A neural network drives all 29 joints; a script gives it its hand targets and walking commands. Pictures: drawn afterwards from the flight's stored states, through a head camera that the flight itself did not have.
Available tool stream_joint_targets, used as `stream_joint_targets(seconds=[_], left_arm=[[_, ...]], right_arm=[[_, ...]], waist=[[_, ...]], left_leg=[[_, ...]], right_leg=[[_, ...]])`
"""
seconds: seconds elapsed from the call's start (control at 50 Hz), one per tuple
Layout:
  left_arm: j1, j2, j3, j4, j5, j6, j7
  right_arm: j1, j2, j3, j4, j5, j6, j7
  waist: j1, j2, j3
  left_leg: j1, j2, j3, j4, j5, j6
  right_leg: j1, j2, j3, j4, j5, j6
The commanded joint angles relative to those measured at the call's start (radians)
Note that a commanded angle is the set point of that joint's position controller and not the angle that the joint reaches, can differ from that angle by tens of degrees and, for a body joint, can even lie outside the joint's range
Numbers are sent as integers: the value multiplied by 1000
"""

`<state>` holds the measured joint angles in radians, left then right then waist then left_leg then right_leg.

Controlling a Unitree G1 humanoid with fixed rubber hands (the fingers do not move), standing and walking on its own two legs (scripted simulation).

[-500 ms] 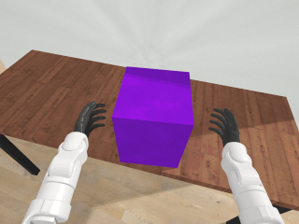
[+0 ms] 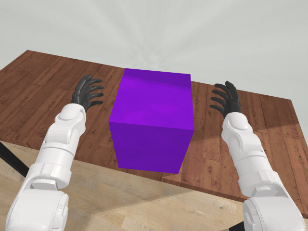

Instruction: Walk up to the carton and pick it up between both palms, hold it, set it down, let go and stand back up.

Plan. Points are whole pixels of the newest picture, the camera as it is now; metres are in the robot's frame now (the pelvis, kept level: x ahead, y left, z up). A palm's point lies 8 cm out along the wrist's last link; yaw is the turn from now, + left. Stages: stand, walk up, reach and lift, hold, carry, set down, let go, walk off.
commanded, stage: reach and lift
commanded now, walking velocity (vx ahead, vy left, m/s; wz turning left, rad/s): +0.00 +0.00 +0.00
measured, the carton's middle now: (152, 123) +0.45 +0.01 +0.00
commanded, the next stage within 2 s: none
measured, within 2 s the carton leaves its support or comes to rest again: neither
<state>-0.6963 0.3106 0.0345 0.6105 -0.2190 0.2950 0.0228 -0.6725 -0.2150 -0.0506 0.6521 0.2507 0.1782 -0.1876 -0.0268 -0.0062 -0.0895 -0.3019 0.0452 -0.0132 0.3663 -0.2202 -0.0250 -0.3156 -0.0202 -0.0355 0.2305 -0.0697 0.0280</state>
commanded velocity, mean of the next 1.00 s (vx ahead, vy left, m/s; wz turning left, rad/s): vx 0.00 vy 0.00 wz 0.00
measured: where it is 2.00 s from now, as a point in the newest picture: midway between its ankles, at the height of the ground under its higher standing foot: outside the picture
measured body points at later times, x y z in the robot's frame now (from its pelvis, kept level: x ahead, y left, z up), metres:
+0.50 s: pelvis -0.01 +0.00 +0.00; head +0.04 +0.01 +0.44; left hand +0.48 +0.19 +0.15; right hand +0.46 -0.20 +0.15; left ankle -0.03 +0.13 -0.75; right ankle +0.02 -0.14 -0.75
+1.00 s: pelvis -0.02 +0.00 -0.02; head +0.08 +0.00 +0.42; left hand +0.46 +0.17 +0.04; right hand +0.44 -0.19 +0.03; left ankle -0.03 +0.13 -0.75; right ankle +0.02 -0.14 -0.75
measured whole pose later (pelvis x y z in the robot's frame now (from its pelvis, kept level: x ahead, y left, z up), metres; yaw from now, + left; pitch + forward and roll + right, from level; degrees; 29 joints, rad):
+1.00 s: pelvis -0.02 +0.00 -0.02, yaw +0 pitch +28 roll +0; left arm -1.03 0.25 -0.03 1.42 -0.28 -0.30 0.03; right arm -0.91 -0.16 -0.17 1.16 0.08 -0.17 -0.09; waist -0.04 0.04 -0.29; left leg -0.73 0.01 -0.01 0.41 -0.16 -0.02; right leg -0.76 -0.05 -0.02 0.30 -0.03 0.04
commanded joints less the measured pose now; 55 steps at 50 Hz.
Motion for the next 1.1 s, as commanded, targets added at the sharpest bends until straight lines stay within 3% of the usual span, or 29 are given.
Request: stream_joint_targets(seconds=[0.0, 0.3, 0.42, 0.52, 0.6, 0.66, 0.72, 0.8, 0.96, 1.02, 1.08], left_arm=[[-637, 174, 23, -163, -21, -50, 14], [-907, 225, -24, 171, -88, -107, 32], [-880, 194, -45, 358, -86, -180, 12], [-800, 137, -53, 486, -51, -312, -7], [-837, 125, -56, 455, -37, -438, -5], [-911, 134, -54, 371, -39, -506, 9], [-937, 127, -51, 338, -37, -556, 22], [-915, 115, -53, 431, -46, -604, 27], [-828, 109, -28, 773, -47, -712, -11], [-827, 110, 2, 814, -25, -746, -19], [-871, 103, 29, 749, 3, -766, -14]], right_arm=[[-632, -209, -64, -136, -3, -30, 11], [-919, -243, -41, 112, 5, -6, 54], [-876, -196, -31, 254, -7, -33, 54], [-774, -146, -46, 313, -39, -128, 60], [-762, -152, -87, 256, -75, -238, 71], [-797, -168, -125, 176, -118, -304, 77], [-812, -159, -143, 142, -152, -351, 80], [-819, -128, -137, 183, -172, -386, 89], [-779, -50, -104, 374, -175, -442, 91], [-770, -34, -91, 386, -171, -462, 91], [-784, -31, -94, 339, -169, -485, 92]], waist=[[-19, 82, -693], [-10, 45, -761], [-33, 34, -693], [-54, 46, -693], [-49, 93, -810], [-31, 141, -929], [-16, 158, -1031], [-16, 108, -1076], [-61, -70, -900], [-46, -64, -907], [-12, -6, -1006]], left_leg=[[183, -92, 49, 44, 610, -41], [91, -80, 42, 42, 577, -33], [5, -73, 38, 14, 507, -22], [-28, -66, 42, 3, 493, -25], [27, -69, 51, 21, 550, -55], [114, -76, 47, 57, 604, -91], [130, -79, 43, 79, 611, -103], [28, -75, 47, 81, 530, -82], [-378, -77, 81, -8, 329, 2], [-417, -80, 90, -30, 354, 12], [-349, -85, 95, -18, 462, -1]], right_leg=[[308, 96, -26, 74, 402, -31], [285, 74, -25, 82, 403, -20], [315, 43, -19, 70, 375, -16], [302, 26, -16, 65, 366, -22], [236, 42, -30, 74, 403, -26], [136, 68, -53, 76, 424, -20], [71, 79, -66, 88, 425, -13], [71, 69, -60, 132, 412, -3], [257, 14, 0, 227, 396, 28], [287, 8, 9, 234, 427, 32], [257, 19, 0, 222, 482, 29]])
